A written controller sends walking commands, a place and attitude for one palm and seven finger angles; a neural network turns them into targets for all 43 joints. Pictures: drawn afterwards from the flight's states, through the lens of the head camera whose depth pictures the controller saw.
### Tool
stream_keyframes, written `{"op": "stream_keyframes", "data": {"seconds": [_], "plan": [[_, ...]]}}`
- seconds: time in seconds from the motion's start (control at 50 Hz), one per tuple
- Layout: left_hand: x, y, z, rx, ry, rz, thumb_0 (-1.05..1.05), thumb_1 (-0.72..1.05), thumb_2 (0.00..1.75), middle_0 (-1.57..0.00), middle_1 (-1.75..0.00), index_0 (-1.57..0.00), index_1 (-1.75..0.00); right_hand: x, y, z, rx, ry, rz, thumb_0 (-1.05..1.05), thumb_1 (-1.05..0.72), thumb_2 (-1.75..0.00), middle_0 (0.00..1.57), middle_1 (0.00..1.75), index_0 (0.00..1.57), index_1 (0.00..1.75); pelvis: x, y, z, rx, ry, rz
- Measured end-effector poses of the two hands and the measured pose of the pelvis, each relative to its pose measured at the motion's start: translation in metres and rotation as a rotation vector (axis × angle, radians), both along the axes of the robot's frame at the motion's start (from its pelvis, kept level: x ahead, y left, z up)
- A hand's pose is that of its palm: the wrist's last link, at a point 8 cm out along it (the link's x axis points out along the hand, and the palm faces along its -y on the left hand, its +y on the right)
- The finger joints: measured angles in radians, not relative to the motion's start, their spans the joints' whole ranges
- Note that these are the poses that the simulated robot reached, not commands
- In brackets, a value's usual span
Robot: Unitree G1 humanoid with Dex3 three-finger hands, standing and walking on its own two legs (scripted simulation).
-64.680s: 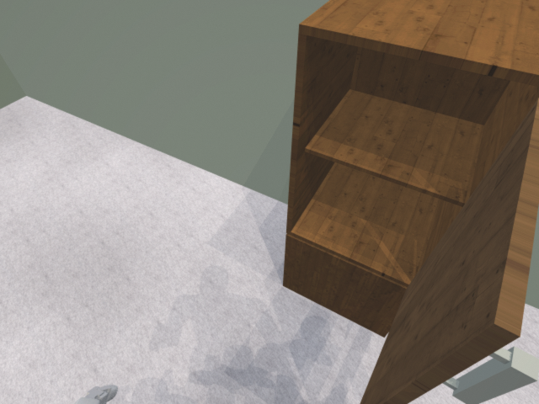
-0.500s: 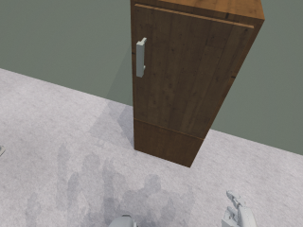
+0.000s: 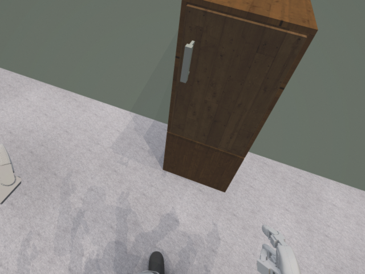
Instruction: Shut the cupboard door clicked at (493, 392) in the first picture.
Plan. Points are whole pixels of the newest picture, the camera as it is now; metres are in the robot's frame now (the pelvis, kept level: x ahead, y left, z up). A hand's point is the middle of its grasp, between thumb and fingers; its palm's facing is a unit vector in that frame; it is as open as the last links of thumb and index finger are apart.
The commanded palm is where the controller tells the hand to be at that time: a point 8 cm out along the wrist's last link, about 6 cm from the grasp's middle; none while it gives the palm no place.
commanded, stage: stop stepping back and stand still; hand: left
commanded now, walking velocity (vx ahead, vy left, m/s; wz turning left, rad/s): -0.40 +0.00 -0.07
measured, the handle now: (188, 61) +0.79 +0.07 +0.06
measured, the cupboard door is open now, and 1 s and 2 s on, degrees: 0 0 0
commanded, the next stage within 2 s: let the arm hang, fingers relaxed in 1.82 s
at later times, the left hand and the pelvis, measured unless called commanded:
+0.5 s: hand out of the picture +0.01 +0.31 +0.19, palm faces +0.33 -0.84 -0.43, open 7.4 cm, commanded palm -0.01 +0.35 +0.19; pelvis -0.19 +0.07 +0.00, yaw -8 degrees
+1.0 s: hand out of the picture -0.09 +0.36 +0.20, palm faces +0.46 -0.78 -0.43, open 7.4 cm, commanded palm -0.14 +0.39 +0.19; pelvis -0.31 +0.10 +0.00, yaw -5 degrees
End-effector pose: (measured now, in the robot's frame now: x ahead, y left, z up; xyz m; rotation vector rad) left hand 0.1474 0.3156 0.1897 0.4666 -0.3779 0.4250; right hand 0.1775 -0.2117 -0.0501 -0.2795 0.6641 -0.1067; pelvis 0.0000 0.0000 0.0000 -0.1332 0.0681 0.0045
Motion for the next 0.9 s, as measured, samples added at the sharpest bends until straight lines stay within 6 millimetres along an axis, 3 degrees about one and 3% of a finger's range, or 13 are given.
{"op": "stream_keyframes", "data": {"seconds": [0.08, 0.12, 0.2, 0.3, 0.34, 0.42, 0.5, 0.54, 0.6, 0.68, 0.8, 0.9], "plan": [[-0.027, -0.017, 0.002, 0.034, -0.085, -0.091, 0.01, 0.89, 0.9, -0.21, -0.3, -0.2, -0.3, -0.026, 0.008, -0.01, 0.003, -0.027, 0.028, 0.01, -0.9, -0.9, 0.2, 0.3, 0.2, 0.3, -0.044, 0.003, -0.015, 0.035, -0.025, -0.056], [-0.039, -0.017, 0.011, 0.055, -0.138, -0.132, 0.01, 0.89, 0.9, -0.22, -0.31, -0.21, -0.3, -0.049, 0.011, -0.011, -0.002, -0.003, -0.001, 0.01, -0.9, -0.9, 0.2, 0.3, 0.2, 0.3, -0.055, 0.009, -0.013, 0.032, -0.062, -0.063], [-0.051, 0.003, 0.021, 0.079, -0.217, -0.149, 0.01, 0.89, 0.9, -0.22, -0.31, -0.21, -0.31, -0.097, 0.01, -0.011, -0.011, -0.024, -0.105, 0.01, -0.9, -0.9, 0.21, 0.3, 0.2, 0.3, -0.066, 0.025, -0.019, 0.048, -0.087, -0.08], [-0.055, 0.031, 0.012, -0.012, -0.074, -0.092, 0.0, 0.89, 0.9, -0.21, -0.3, -0.21, -0.3, -0.167, 0.015, -0.011, 0.017, -0.007, -0.193, 0.01, -0.9, -0.9, 0.2, 0.3, 0.2, 0.3, -0.114, 0.042, -0.007, 0.044, -0.129, -0.072], [-0.074, 0.033, 0.006, -0.019, 0.027, -0.093, 0.01, 0.89, 0.9, -0.21, -0.3, -0.2, -0.3, -0.196, 0.018, -0.009, 0.036, 0.011, -0.209, 0.01, -0.9, -0.9, 0.2, 0.3, 0.2, 0.3, -0.132, 0.046, 0.0, 0.043, -0.13, -0.052], [-0.137, 0.026, -0.004, 0.077, 0.101, -0.163, 0.01, 0.89, 0.9, -0.21, -0.3, -0.2, -0.3, -0.247, 0.016, -0.017, 0.017, 0.07, -0.22, 0.01, -0.9, -0.9, 0.2, 0.3, 0.2, 0.3, -0.168, 0.057, -0.008, 0.125, -0.111, -0.115], [-0.174, 0.037, 0.016, 0.104, -0.023, -0.184, 0.01, 0.89, 0.9, -0.22, -0.31, -0.21, -0.31, -0.292, 0.025, -0.011, -0.048, 0.154, -0.229, 0.02, -0.9, -0.9, 0.2, 0.3, 0.2, 0.3, -0.191, 0.071, 0.002, 0.125, -0.075, -0.137], [-0.181, 0.053, 0.024, 0.08, -0.097, -0.151, 0.01, 0.88, 0.9, -0.22, -0.31, -0.21, -0.31, -0.308, 0.031, -0.008, -0.072, 0.136, -0.244, 0.02, -0.9, -0.9, 0.2, 0.3, 0.2, 0.3, -0.203, 0.083, 0.004, 0.118, -0.065, -0.137], [-0.185, 0.078, 0.028, 0.065, -0.185, -0.111, 0.01, 0.88, 0.9, -0.22, -0.31, -0.21, -0.31, -0.324, 0.041, -0.013, -0.1, 0.055, -0.263, 0.02, -0.9, -0.9, 0.2, 0.3, 0.2, 0.3, -0.228, 0.106, -0.01, 0.091, -0.078, -0.111], [-0.192, 0.097, 0.028, 0.074, -0.124, -0.09, 0.01, 0.89, 0.9, -0.21, -0.3, -0.21, -0.3, -0.349, 0.069, -0.014, 0.009, 0.023, -0.305, 0.02, -0.9, -0.9, 0.2, 0.3, 0.2, 0.3, -0.253, 0.116, -0.003, 0.09, -0.13, -0.124], [-0.232, 0.086, 0.007, 0.034, 0.075, -0.134, 0.01, 0.89, 0.9, -0.21, -0.3, -0.2, -0.3, -0.382, 0.098, -0.012, 0.094, 0.094, -0.279, 0.02, -0.9, -0.9, 0.2, 0.3, 0.2, 0.3, -0.272, 0.115, 0.016, 0.051, -0.109, -0.127], [-0.266, 0.076, 0.009, 0.084, 0.095, -0.091, 0.01, 0.89, 0.9, -0.22, -0.31, -0.21, -0.3, -0.384, 0.094, -0.023, 0.076, 0.129, -0.201, 0.02, -0.89, -0.9, 0.21, 0.3, 0.2, 0.3, -0.288, 0.102, 0.01, 0.075, -0.077, -0.097]]}}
